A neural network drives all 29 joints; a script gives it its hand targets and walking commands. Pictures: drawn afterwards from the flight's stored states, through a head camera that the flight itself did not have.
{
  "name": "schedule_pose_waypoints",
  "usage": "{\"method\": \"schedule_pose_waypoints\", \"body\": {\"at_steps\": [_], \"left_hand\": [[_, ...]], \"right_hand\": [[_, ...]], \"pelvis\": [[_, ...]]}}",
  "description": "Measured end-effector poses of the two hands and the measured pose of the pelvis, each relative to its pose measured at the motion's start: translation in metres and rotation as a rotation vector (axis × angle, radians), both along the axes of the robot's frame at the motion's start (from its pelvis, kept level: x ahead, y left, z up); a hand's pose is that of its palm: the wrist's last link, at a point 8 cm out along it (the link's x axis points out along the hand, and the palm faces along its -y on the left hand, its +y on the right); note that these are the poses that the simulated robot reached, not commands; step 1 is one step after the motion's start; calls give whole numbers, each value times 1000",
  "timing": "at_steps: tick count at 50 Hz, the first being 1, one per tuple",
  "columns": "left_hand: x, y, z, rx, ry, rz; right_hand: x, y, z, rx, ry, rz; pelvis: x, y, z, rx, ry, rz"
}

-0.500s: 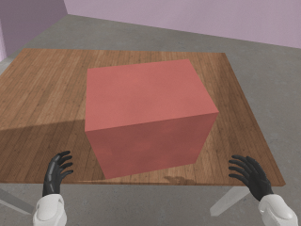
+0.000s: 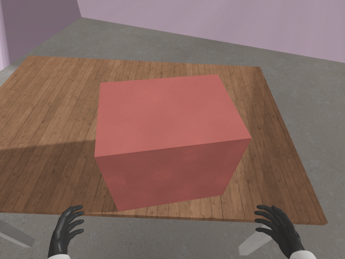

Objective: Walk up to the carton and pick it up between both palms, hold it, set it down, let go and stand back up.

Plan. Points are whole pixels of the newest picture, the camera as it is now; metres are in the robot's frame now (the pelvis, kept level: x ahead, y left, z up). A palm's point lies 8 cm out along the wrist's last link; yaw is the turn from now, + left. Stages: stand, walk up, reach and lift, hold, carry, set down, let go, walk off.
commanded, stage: set down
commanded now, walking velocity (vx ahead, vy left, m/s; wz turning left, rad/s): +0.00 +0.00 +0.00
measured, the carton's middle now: (167, 144) +0.41 +0.07 +0.01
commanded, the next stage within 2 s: let go in 0.78 s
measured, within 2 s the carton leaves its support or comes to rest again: neither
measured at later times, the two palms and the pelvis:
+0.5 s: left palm (61, 257) +0.13 +0.26 -0.05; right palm (272, 245) +0.20 -0.20 -0.06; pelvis +0.01 +0.01 +0.00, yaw +2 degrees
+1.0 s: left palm (64, 254) +0.14 +0.26 -0.06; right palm out of the picture +0.16 -0.19 -0.07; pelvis +0.00 +0.02 +0.01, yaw +1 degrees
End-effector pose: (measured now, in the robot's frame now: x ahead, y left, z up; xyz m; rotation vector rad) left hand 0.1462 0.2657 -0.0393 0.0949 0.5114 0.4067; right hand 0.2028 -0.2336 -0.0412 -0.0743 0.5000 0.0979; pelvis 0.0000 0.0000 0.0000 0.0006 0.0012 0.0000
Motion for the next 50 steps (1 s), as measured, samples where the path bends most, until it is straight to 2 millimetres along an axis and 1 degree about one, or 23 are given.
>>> {"method": "schedule_pose_waypoints", "body": {"at_steps": [4, 8, 12, 15, 21, 26, 32, 37, 43, 47, 50], "left_hand": [[-8, -4, -9, -19, 65, -10], [-13, -7, -10, -41, 74, 2], [-17, -9, -9, -49, 71, 3], [-20, -8, -11, -51, 92, -11], [-20, -5, -12, -43, 102, -37], [-16, -5, -11, -54, 83, -47], [-15, -12, -22, -81, 157, -93], [-15, -16, -26, -93, 184, -111], [-15, -9, -26, -73, 220, -119], [-11, -4, -23, -63, 220, -127], [-8, -2, -25, -65, 238, -142]], "right_hand": [[8, 2, -5, -28, 42, 6], [11, 8, -8, -38, 64, 5], [10, 15, -14, -40, 78, 0], [6, 20, -20, -39, 99, -9], [0, 25, -23, -45, 98, -11], [-4, 31, -20, -43, 83, -17], [-13, 39, -26, -69, 145, -12], [-24, 40, -28, -78, 154, -49], [-41, 40, -35, -83, 201, -72], [-46, 40, -34, -83, 195, -88], [-47, 41, -33, -94, 193, -100]], "pelvis": [[3, 3, 2, -3, -2, 7], [5, 5, 3, -7, 3, 17], [9, 8, 3, -9, 1, 26], [12, 10, 3, -9, -8, 32], [14, 13, 3, -8, -32, 32], [12, 13, 3, -8, -45, 35], [7, 14, 5, -5, -60, 40], [3, 15, 5, -6, -61, 35], [0, 18, 5, -7, -66, 26], [-2, 20, 5, -9, -63, 21], [-2, 21, 5, -10, -63, 19]]}}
